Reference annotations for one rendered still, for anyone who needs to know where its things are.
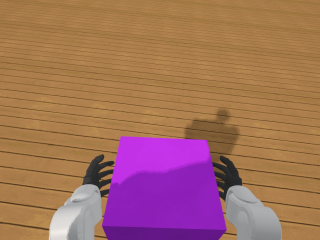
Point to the left robot hand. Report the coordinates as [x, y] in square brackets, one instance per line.
[93, 176]

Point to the right robot hand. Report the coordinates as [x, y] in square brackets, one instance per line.
[230, 179]

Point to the robot left forearm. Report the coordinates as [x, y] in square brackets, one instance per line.
[76, 220]

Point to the carton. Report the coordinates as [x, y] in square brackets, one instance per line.
[163, 189]

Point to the robot right forearm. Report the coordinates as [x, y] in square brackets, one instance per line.
[252, 220]

